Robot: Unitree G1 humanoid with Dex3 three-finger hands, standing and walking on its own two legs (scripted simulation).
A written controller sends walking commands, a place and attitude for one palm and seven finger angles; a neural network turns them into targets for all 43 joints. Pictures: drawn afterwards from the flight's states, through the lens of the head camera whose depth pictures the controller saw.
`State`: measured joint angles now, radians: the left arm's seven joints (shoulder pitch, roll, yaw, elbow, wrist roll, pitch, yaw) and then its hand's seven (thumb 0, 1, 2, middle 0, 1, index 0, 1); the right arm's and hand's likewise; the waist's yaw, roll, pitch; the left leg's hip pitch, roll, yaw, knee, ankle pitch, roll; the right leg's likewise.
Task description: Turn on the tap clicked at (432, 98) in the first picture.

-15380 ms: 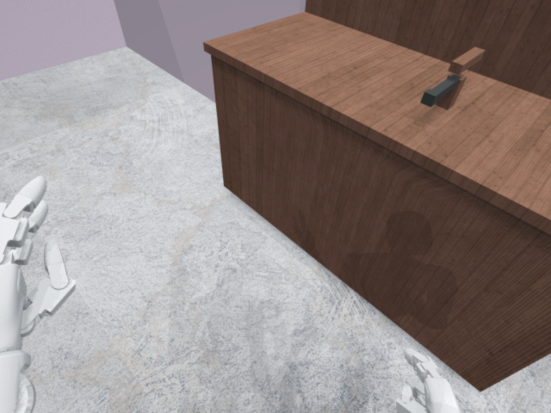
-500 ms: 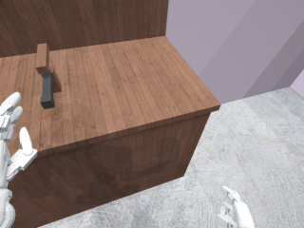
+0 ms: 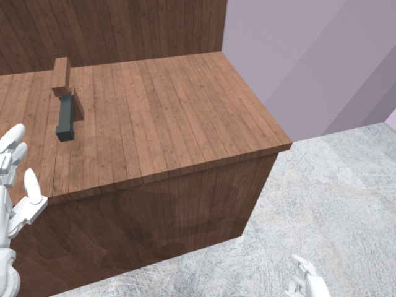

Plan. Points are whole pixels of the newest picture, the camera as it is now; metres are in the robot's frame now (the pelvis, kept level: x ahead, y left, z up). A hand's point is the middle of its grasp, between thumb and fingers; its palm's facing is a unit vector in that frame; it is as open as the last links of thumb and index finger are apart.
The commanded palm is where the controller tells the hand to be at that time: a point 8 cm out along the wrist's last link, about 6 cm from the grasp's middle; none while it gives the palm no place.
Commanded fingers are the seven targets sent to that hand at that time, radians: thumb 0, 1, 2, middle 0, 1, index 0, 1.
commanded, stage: shuffle to correct the standing spot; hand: left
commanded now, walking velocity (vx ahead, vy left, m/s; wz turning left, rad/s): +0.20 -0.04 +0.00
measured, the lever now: (65, 132) +0.41 +0.33 +0.09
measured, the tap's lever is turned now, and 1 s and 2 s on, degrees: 0 0 0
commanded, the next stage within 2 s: come to a stop and stand still in 0.24 s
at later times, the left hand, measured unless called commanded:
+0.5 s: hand (93, 151) +0.31 +0.22 +0.16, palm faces +0.41 -0.79 -0.46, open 7.4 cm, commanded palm +0.27 +0.24 +0.18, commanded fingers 0.00 0.90 0.90 -0.20 -0.30 -0.20 -0.30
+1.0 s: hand (109, 127) +0.35 +0.20 +0.18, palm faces +0.48 -0.80 -0.36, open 7.4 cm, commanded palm +0.32 +0.22 +0.18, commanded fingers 0.00 0.90 0.90 -0.20 -0.30 -0.20 -0.30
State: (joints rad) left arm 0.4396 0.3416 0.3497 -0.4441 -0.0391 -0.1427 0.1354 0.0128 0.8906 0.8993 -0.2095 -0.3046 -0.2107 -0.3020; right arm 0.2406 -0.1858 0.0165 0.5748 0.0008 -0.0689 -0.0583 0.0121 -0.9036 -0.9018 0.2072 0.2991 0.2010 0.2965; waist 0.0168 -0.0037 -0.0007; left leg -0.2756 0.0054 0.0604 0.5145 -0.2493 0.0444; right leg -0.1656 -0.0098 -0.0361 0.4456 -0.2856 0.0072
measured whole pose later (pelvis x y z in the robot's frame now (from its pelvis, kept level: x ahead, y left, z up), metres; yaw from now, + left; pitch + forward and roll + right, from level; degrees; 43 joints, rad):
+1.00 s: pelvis +0.15 -0.06 -0.01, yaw -2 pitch -2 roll -2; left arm 0.46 0.32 0.40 -0.50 -0.05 -0.17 0.15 0.01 0.89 0.90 -0.21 -0.31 -0.21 -0.30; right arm 0.25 -0.21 0.03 0.62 0.00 -0.11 -0.04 0.01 -0.90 -0.90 0.21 0.30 0.20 0.30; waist 0.06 0.04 0.01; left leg -0.38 0.03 0.03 0.66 -0.30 0.00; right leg -0.26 -0.01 -0.05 0.55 -0.26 0.01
